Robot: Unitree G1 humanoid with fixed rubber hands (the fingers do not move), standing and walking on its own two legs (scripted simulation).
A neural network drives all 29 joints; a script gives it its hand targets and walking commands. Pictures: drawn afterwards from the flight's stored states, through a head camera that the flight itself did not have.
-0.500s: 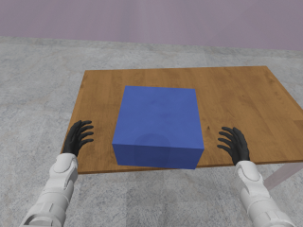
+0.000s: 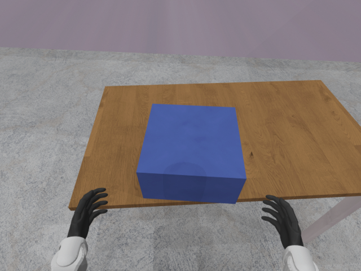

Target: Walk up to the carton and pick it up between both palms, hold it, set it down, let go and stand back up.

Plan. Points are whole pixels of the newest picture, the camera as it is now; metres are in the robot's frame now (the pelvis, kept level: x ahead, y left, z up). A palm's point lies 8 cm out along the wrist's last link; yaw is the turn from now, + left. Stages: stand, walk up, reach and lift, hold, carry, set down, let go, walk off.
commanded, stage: set down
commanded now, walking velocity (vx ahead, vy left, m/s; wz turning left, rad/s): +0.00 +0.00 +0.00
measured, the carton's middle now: (191, 150) +0.47 -0.01 -0.06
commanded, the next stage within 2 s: let go in 1.14 s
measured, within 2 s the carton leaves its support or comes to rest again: neither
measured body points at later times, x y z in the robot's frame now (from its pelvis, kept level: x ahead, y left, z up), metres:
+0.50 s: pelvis +0.01 -0.01 +0.01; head +0.01 +0.00 +0.46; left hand +0.22 +0.23 -0.06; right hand +0.20 -0.23 -0.06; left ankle -0.01 +0.12 -0.74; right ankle +0.01 -0.11 -0.74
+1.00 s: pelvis +0.02 -0.01 +0.01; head +0.02 +0.00 +0.46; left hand +0.19 +0.22 -0.08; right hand +0.18 -0.23 -0.08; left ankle -0.01 +0.12 -0.74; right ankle +0.01 -0.11 -0.74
